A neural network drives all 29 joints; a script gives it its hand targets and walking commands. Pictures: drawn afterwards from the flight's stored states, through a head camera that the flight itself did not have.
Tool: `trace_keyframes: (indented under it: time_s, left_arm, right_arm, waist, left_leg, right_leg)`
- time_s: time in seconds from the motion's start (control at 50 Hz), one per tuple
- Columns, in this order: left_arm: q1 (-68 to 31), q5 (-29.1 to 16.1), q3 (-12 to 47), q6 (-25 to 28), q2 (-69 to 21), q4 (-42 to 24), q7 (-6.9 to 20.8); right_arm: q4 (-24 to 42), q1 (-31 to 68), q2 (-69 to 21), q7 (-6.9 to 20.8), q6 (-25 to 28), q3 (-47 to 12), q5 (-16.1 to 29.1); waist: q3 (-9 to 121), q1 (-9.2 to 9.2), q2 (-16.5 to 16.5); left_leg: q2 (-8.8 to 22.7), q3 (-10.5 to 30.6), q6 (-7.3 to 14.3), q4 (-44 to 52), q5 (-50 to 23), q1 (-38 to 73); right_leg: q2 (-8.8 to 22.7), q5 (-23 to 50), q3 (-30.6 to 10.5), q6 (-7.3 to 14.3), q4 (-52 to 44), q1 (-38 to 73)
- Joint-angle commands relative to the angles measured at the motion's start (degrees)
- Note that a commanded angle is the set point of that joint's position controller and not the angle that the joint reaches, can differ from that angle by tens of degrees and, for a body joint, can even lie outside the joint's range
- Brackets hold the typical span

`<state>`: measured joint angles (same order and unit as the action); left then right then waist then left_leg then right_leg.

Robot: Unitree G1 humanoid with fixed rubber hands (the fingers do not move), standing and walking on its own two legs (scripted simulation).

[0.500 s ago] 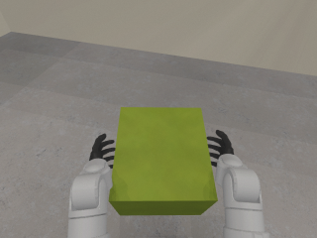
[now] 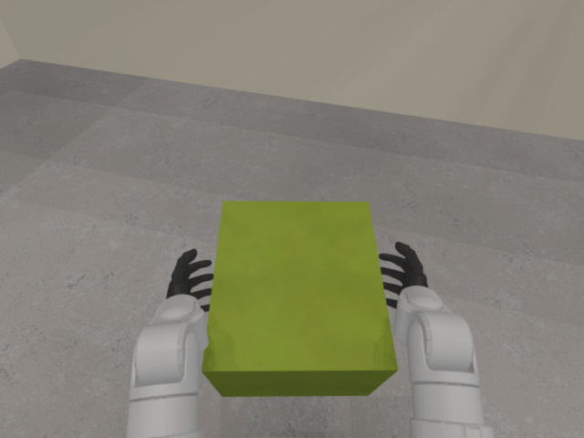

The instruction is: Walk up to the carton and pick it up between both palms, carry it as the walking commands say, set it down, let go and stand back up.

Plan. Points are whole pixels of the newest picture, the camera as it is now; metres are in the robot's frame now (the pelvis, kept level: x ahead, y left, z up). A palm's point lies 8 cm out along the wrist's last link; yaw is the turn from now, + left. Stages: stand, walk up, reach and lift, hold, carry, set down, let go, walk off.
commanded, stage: carry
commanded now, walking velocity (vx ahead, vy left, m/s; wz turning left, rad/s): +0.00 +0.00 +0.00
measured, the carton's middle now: (295, 298) +0.34 +0.00 +0.00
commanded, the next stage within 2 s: none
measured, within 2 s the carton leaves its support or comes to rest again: neither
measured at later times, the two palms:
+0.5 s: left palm (184, 307) +0.29 +0.15 +0.06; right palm (411, 298) +0.29 -0.15 +0.07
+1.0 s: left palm (314, 281) +0.30 -0.02 +0.09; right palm (568, 329) +0.24 -0.31 +0.10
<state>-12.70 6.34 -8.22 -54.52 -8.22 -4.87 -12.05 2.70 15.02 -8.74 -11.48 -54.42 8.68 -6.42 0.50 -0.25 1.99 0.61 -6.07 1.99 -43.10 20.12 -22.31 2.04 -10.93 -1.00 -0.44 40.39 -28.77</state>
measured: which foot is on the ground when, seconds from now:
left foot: down 0.00-0.86, up 0.88-1.00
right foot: down 0.00-0.56, up 0.58-0.84, down 0.86-1.00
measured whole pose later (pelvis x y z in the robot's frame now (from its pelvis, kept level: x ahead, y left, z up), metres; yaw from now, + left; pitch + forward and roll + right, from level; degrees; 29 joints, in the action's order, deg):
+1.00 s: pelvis +0.00 -0.09 -0.01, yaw -13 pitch +1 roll -1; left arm -12.5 5.2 -4.4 -73.4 -8.2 -25.7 -13.8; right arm 24.6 14.5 -8.6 -13.8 -72.7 7.0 -4.4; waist -1.0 1.2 -0.8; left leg 7.6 -7.3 -6.3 -56.3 35.5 -23.1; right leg -3.8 -20.7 -2.3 0.9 47.9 -27.6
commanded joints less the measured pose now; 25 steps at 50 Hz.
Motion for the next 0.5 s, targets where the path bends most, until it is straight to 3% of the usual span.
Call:
trace_keyframes:
  time_s: [0.0, 0.02, 0.04, 0.06, 0.08, 0.1, 0.12, 0.16, 0.18, 0.22, 0.24, 0.28, 0.3, 0.32, 0.34, 0.36, 0.38, 0.44, 0.46, 0.48]
  left_arm:
    - [-31.8, -16.7, 30.2, 3.3, -42.5, -9.2, 15.0]
    - [-31.0, -13.9, 27.9, 3.5, -40.1, -3.5, 15.0]
    - [-32.4, -16.3, 30.5, 3.3, -42.4, -8.8, 14.9]
    - [-31.4, -15.9, 30.0, 3.2, -41.9, -8.2, 15.1]
    - [-31.2, -13.0, 27.5, 3.5, -40.3, -0.6, 15.6]
    - [-28.5, -13.3, 27.7, 4.1, -40.7, -0.3, 15.7]
    - [-32.1, -13.3, 27.5, 4.9, -40.1, -1.9, 15.7]
    - [-33.6, -18.5, 32.9, 4.3, -44.4, -13.5, 15.2]
    - [-30.8, -13.8, 27.7, 4.4, -39.8, -1.7, 15.6]
    - [-33.2, -14.6, 28.8, 5.2, -40.5, -6.2, 15.3]
    - [-30.5, -12.9, 27.6, 5.1, -40.2, -1.3, 15.7]
    - [-33.3, -15.6, 29.9, 5.5, -41.1, -7.8, 15.2]
    - [-30.8, -12.8, 27.5, 5.3, -38.9, -0.9, 15.6]
    - [-31.4, -16.5, 30.9, 4.9, -42.4, -10.2, 15.0]
    - [-29.8, -14.0, 29.3, 4.7, -40.6, -3.4, 15.5]
    - [-31.0, -14.5, 29.1, 5.1, -40.3, -4.9, 15.5]
    - [-31.9, -16.1, 30.4, 5.2, -41.4, -8.9, 15.4]
    - [-30.8, -12.5, 28.0, 5.6, -39.4, -0.2, 15.8]
    - [-32.8, -15.1, 29.7, 5.7, -41.4, -6.8, 15.6]
    - [-32.5, -14.5, 29.3, 5.6, -40.7, -5.2, 15.7]
  right_arm:
    - [8.1, 27.4, -43.4, 13.8, 2.7, -29.8, 15.9]
    - [1.5, 26.1, -40.8, 14.2, 2.8, -26.9, 13.4]
    - [7.2, 27.4, -42.8, 13.9, 2.8, -28.9, 15.4]
    - [6.3, 26.3, -42.7, 14.1, 2.6, -29.1, 15.3]
    - [0.0, 27.0, -40.5, 14.6, 3.2, -26.2, 12.4]
    - [0.6, 25.1, -40.9, 14.6, 3.6, -27.1, 12.7]
    - [2.1, 29.5, -41.1, 14.7, 4.3, -27.5, 13.4]
    - [12.1, 28.5, -45.2, 13.9, 3.7, -31.9, 17.3]
    - [1.1, 26.8, -40.5, 14.2, 4.0, -26.7, 12.9]
    - [4.7, 28.8, -41.9, 14.4, 4.4, -28.5, 14.3]
    - [1.6, 28.1, -41.4, 14.6, 4.6, -27.8, 13.2]
    - [5.7, 27.7, -42.9, 14.3, 4.6, -29.4, 14.9]
    - [-1.4, 25.7, -40.8, 14.6, 4.6, -26.9, 12.5]
    - [9.1, 26.9, -43.5, 14.0, 4.2, -30.9, 16.2]
    - [2.4, 25.9, -41.8, 14.5, 4.2, -28.9, 13.7]
    - [3.4, 26.9, -41.6, 14.5, 4.4, -28.7, 14.1]
    - [8.4, 29.0, -42.5, 14.2, 4.6, -30.4, 15.7]
    - [-1.2, 25.8, -40.2, 15.0, 4.9, -26.7, 11.8]
    - [6.6, 30.0, -42.5, 14.6, 5.1, -29.8, 15.1]
    - [3.8, 28.1, -41.8, 14.7, 4.9, -28.4, 14.0]
  waist:
    - [24.7, -0.42, -4.3]
    - [25.1, -0.55, -5.8]
    - [24.1, -0.42, -6.5]
    - [23.7, -0.49, -5.2]
    - [24.5, -0.49, -6.0]
    - [24.9, -0.56, -3.6]
    - [23.7, -0.5, -3.2]
    - [22.9, -0.36, -4.6]
    - [23.9, -0.46, -5.0]
    - [23.4, -0.53, -4.4]
    - [23.8, -0.54, -2.8]
    - [23.7, -0.44, -3.8]
    - [23.6, -0.5, -5.1]
    - [23.6, -0.33, -4.4]
    - [23.4, -0.43, -5.0]
    - [23.5, -0.56, -5.0]
    - [24.2, -0.47, -4.5]
    - [24.2, -0.46, -6.1]
    - [23.3, -0.45, -3.4]
    - [24.7, -0.4, -5.0]
  left_leg:
    - [6.8, 9.0, 1.5, 14.9, 1.4, 4.3]
    - [6.8, 9.1, 1.6, 14.3, 0.0, 4.7]
    - [7.1, 9.1, 1.4, 15.1, 0.7, 4.4]
    - [6.6, 8.6, 1.3, 14.8, 2.0, 3.9]
    - [7.3, 9.6, 1.7, 15.4, 1.9, 3.7]
    - [6.8, 9.0, 2.0, 14.5, 3.5, 3.7]
    - [5.9, 8.1, 1.6, 14.0, 7.2, 3.1]
    - [6.4, 9.4, 1.8, 15.5, 6.4, 4.2]
    - [7.1, 9.7, 2.1, 15.5, 6.6, 3.2]
    - [7.0, 9.0, 1.7, 15.7, 5.6, 2.6]
    - [6.9, 9.4, 1.6, 15.8, 6.4, 2.8]
    - [6.0, 8.6, 1.6, 14.6, 6.1, 3.5]
    - [6.0, 8.7, 1.5, 14.5, 4.5, 3.2]
    - [6.4, 8.6, 1.5, 14.8, 3.4, 4.0]
    - [6.5, 8.9, 1.5, 15.1, 3.9, 3.8]
    - [6.7, 8.8, 1.6, 15.5, 5.3, 3.5]
    - [6.6, 9.0, 1.7, 15.3, 6.0, 4.1]
    - [7.2, 9.8, 2.1, 15.5, 2.5, 4.2]
    - [6.6, 8.4, 1.2, 15.4, 3.1, 3.8]
    - [6.8, 9.1, 1.4, 15.0, 2.2, 4.8]
  right_leg:
    - [3.9, 6.1, -2.5, 1.7, -9.5, 13.4]
    - [3.5, 6.5, -2.6, 1.8, -9.4, 13.0]
    - [3.7, 6.0, -2.6, 1.8, -9.4, 13.1]
    - [3.9, 5.0, -2.8, 1.8, -9.7, 13.1]
    - [3.6, 4.1, -2.3, 1.8, -9.6, 13.4]
    - [3.8, 4.5, -2.5, 1.7, -10.2, 13.7]
    - [4.2, 1.1, -3.4, 2.0, -11.4, 12.1]
    - [3.8, 0.5, -3.1, 1.8, -10.7, 10.5]
    - [3.5, 1.1, -2.7, 1.5, -10.8, 12.0]
    - [3.6, 2.9, -2.3, 1.4, -10.4, 13.1]
    - [3.5, 1.0, -2.3, 1.6, -10.8, 13.0]
    - [4.1, 1.5, -3.1, 2.2, -11.0, 12.1]
    - [4.4, 3.5, -4.1, 2.3, -11.4, 12.5]
    - [4.6, 4.0, -4.0, 2.1, -11.2, 12.3]
    - [3.8, 3.6, -2.6, 1.7, -10.5, 12.2]
    - [3.8, 2.2, -2.5, 1.7, -10.2, 11.9]
    - [4.2, 1.2, -3.1, 1.8, -11.1, 12.1]
    - [3.2, 4.1, -2.1, 1.6, -10.0, 12.6]
    - [3.9, 4.2, -2.6, 1.8, -10.6, 12.9]
    - [3.6, 4.4, -2.4, 2.0, -10.0, 12.8]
